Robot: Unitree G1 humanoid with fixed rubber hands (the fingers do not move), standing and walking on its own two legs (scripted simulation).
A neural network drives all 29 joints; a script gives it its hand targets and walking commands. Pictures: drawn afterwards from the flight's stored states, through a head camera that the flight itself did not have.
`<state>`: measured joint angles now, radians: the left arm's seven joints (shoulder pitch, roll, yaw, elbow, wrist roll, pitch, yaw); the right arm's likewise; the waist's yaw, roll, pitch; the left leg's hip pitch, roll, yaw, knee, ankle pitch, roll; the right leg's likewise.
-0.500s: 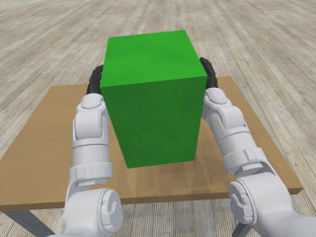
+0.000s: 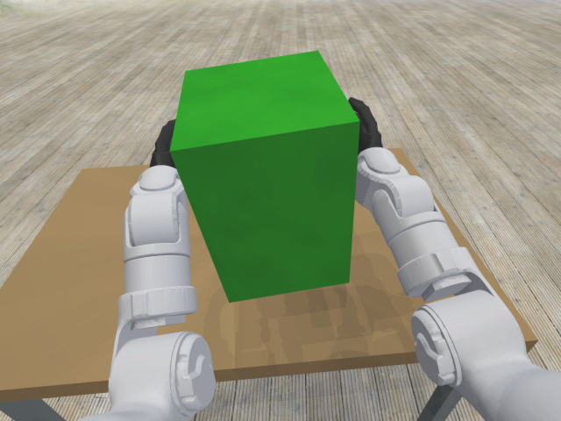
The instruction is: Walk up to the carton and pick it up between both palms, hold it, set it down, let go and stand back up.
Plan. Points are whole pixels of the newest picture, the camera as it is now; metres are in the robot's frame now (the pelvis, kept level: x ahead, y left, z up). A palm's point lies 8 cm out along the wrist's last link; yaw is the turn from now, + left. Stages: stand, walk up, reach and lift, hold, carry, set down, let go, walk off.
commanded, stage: hold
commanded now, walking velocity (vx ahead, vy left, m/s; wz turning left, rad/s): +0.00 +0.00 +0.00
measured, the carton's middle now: (271, 182) +0.37 -0.01 +0.21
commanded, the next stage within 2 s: none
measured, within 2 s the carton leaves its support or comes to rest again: neither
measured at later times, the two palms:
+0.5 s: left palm (170, 174) +0.37 +0.12 +0.24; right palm (374, 150) +0.37 -0.15 +0.24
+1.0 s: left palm (158, 172) +0.37 +0.13 +0.24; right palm (363, 149) +0.37 -0.14 +0.25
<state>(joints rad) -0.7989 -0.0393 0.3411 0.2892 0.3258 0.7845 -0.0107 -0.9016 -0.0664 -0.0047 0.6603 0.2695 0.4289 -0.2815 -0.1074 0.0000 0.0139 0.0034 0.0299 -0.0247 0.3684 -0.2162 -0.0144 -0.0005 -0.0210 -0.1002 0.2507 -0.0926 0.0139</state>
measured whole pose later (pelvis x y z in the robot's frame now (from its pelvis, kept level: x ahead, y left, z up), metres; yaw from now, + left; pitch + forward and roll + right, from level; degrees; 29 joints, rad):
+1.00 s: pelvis -0.01 -0.01 +0.00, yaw +0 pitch -9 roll -1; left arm -0.84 -0.02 0.38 0.29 0.34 0.83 -0.05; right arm -0.94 -0.03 -0.06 0.66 0.23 0.47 -0.29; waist -0.09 -0.02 0.01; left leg 0.00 0.03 -0.03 0.35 -0.20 -0.02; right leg -0.03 -0.02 -0.10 0.28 -0.10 0.00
